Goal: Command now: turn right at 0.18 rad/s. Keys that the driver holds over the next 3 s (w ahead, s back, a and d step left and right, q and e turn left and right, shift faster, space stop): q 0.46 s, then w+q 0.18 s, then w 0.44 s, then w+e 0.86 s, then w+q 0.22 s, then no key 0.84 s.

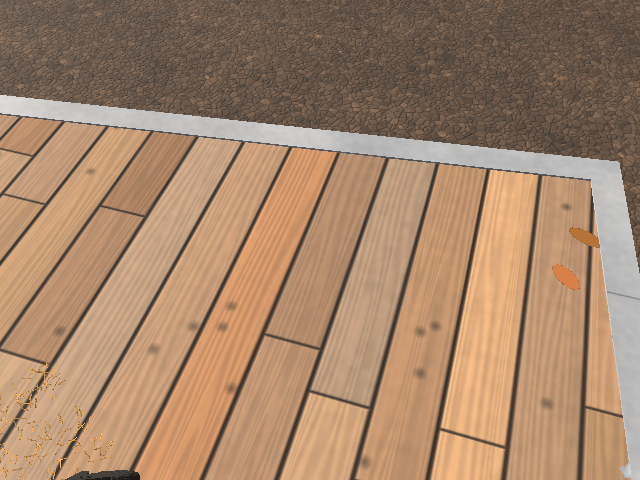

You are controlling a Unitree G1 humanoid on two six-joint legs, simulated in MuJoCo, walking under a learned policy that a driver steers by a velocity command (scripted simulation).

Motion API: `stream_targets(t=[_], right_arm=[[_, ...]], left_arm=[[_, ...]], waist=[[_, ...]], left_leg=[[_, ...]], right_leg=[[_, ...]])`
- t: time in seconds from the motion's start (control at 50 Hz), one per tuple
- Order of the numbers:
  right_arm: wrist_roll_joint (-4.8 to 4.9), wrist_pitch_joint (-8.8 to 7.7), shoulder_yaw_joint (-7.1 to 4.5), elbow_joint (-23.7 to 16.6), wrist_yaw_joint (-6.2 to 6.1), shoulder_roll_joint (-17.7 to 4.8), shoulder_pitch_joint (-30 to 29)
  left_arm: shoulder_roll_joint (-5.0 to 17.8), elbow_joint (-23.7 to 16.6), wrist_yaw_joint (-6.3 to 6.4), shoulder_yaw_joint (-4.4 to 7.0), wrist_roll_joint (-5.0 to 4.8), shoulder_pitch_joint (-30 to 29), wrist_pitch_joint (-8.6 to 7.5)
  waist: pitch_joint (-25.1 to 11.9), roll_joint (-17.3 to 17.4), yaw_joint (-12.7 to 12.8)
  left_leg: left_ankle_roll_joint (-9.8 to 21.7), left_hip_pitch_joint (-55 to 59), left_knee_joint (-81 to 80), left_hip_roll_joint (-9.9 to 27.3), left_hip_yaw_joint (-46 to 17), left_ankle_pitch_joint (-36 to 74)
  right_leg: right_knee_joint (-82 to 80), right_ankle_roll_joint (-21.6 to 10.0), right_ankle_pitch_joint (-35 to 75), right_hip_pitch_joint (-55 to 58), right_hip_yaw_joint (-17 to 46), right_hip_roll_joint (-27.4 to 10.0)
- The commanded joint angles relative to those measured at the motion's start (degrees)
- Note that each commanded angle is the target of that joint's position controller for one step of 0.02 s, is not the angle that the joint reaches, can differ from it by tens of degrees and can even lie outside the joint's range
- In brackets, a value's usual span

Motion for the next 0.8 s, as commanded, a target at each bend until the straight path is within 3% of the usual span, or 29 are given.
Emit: stream_targets(t=[0.02, 0.04, 0.06, 0.1, 0.14, 0.22, 0.3, 0.34, 0.38, 0.4, 0.42, 0.44, 0.46, 0.5, 0.52, 0.56, 0.64, 0.76, 0.8], right_arm=[[-1.30, -1.39, 0.41, -4.2, 0.71, -3.0, -1.2], [0.16, -0.87, 0.00, -3.7, 0.99, -4.7, -1.5], [0.64, -0.34, -0.24, -2.8, 0.98, -4.8, -1.1], [0.26, 0.84, -0.71, -1.3, 0.53, -5.7, 0.7], [0.78, 1.22, -0.75, -0.9, 0.42, -5.5, 2.1], [1.10, 1.99, -0.56, -2.3, -0.13, -5.0, 0.2], [1.07, 2.29, -0.32, -3.7, 0.34, -4.2, -0.4], [1.12, 2.26, -0.42, -3.9, 0.87, -4.1, 0.9], [1.13, 1.87, -0.86, -3.1, 1.17, -4.3, 4.5], [0.43, 1.59, -1.66, -3.1, 0.77, -6.9, 5.4], [0.09, 1.23, -3.44, -4.5, -0.37, -14.1, 6.1], [-1.87, 0.23, -3.05, -5.9, 0.43, -14.7, 7.1], [-2.36, -0.87, -2.67, -6.4, 0.98, -13.3, 5.6], [0.81, -1.15, -2.30, -5.5, 0.22, -10.4, 3.5], [1.77, -0.89, -1.71, -5.7, -0.27, -8.7, 2.8], [1.22, -0.74, -1.19, -6.3, -0.99, -7.8, 3.7], [1.10, -1.36, -1.76, -6.4, -1.58, -8.9, 5.3], [1.36, -1.92, -1.51, -5.3, -0.20, -9.3, 7.2], [1.46, -1.81, -1.26, -5.1, 0.27, -9.3, 7.0]], left_arm=[[6.9, -2.8, 0.87, 1.28, 2.49, 3.9, -1.70], [4.4, -1.7, 0.53, 0.20, 2.64, 2.1, -2.69], [4.4, -1.0, 0.32, 0.23, 2.38, 0.2, -3.36], [5.4, -0.3, 0.25, 0.43, 1.80, -3.1, -4.14], [7.0, 0.2, 0.64, 1.09, 1.84, -4.3, -3.89], [8.4, 1.4, 1.67, 2.05, 1.03, -2.1, -2.86], [8.9, 1.7, 2.22, 2.64, 0.80, -2.4, -2.01], [9.3, 1.9, 2.45, 2.88, 0.30, -3.0, -1.64], [9.3, 2.5, 2.80, 2.94, -0.61, -4.0, -1.07], [7.8, 3.6, 2.78, 2.77, -0.62, -1.1, -1.03], [4.1, 2.1, 2.57, 1.72, 1.74, -1.1, -1.28], [5.2, -0.4, 2.84, 1.75, 0.72, -8.0, -1.81], [7.1, -0.2, 2.92, 2.39, -0.11, -8.1, -1.94], [8.1, 1.3, 2.53, 3.12, 0.23, -5.0, -2.56], [8.4, 1.4, 2.09, 3.26, 0.50, -4.7, -2.91], [7.5, 1.4, 1.02, 3.05, -0.01, -4.6, -3.99], [6.0, 1.3, 0.33, 2.35, 0.03, -6.1, -6.47], [6.0, 0.8, -1.35, 1.42, -0.76, -6.5, -8.77], [6.6, 0.6, -1.67, 1.46, -1.13, -5.5, -9.48]], waist=[[-13.2, -11.1, 4.1], [-11.2, -9.9, 3.1], [-9.7, -9.5, 2.3], [-6.9, -8.7, 1.2], [-5.9, -8.9, 0.7], [-4.4, -8.4, 3.2], [-4.8, -9.1, 3.4], [-5.5, -9.4, 2.6], [-5.8, -8.5, 0.1], [-5.0, -2.3, 0.7], [-4.9, 15.8, 2.5], [-5.7, 17.6, -1.7], [-5.6, 11.0, -1.4], [-5.5, 4.1, 1.1], [-4.9, 4.4, 1.3], [-3.1, 6.3, 1.3], [-2.3, 6.4, 0.4], [-1.1, 7.4, -1.8], [-0.4, 7.1, -1.2]], left_leg=[[-3.5, -12.4, 14.0, 0.4, -9.4, -16.5], [-3.7, -11.9, 16.2, 0.5, -11.3, -16.3], [-3.6, -12.3, 16.3, 0.5, -12.0, -14.5], [-4.2, -9.0, 17.1, 0.1, -13.0, -9.0], [-4.5, -6.8, 17.8, -1.3, -11.6, -6.5], [-4.2, -10.4, 18.7, -1.1, -10.5, -7.6], [-3.0, -9.3, 15.4, -1.2, -8.7, -6.8], [-1.7, -6.7, 10.8, -2.0, -7.3, -4.5], [1.1, -0.5, -0.8, -4.2, -4.9, 5.8], [3.7, 4.2, -7.5, -2.9, -10.0, 17.7], [10.4, 12.2, -11.3, 10.5, -30.5, 37.9], [21.5, 8.9, -14.3, 17.7, -41.0, 44.0], [21.6, 8.9, -14.5, 15.6, -37.8, 39.0], [15.3, 10.5, -15.6, 8.9, -32.3, 11.5], [14.2, 10.2, -17.6, 7.3, -32.1, 0.9], [13.9, 9.2, -21.3, 5.8, -32.8, -8.1], [13.7, 9.2, -21.9, 4.1, -30.6, -4.4], [14.6, 5.0, -20.4, 5.5, -31.8, -5.2], [14.5, 3.7, -19.4, 5.8, -33.3, -5.9]], right_leg=[[-5.9, -17.6, 37.3, 17.9, 21.1, -21.0], [-7.1, -16.7, 33.4, 15.3, 17.8, -18.8], [-7.6, -14.5, 29.5, 14.0, 15.0, -16.4], [-8.3, -12.2, 29.1, 8.5, 11.0, -14.8], [-8.1, -12.0, 28.8, 5.8, 7.7, -13.8], [-7.9, -13.5, 24.9, 7.9, 8.2, -16.7], [-6.8, -13.1, 25.1, 8.9, 7.2, -18.3], [-4.8, -11.7, 24.7, 9.0, 5.9, -18.4], [0.3, -7.8, 18.8, 6.3, 2.7, -16.7], [7.3, -3.1, 8.8, 1.3, -1.2, -13.2], [25.3, 3.6, -11.5, -13.8, -8.0, -4.8], [37.0, 4.6, -27.2, -20.0, 0.6, 1.3], [42.6, 4.4, -25.2, -21.7, 4.7, -0.1], [39.5, 3.4, -14.2, -24.4, 5.3, -2.5], [36.8, 3.4, -9.8, -24.5, 5.3, -2.9], [32.5, 3.5, -4.3, -23.8, 4.4, -1.8], [17.0, 4.0, -1.1, -19.1, 4.3, 0.0], [5.2, 2.8, -1.5, -11.2, 2.5, 0.0], [2.0, 1.3, -0.8, -8.0, 2.1, 0.0]])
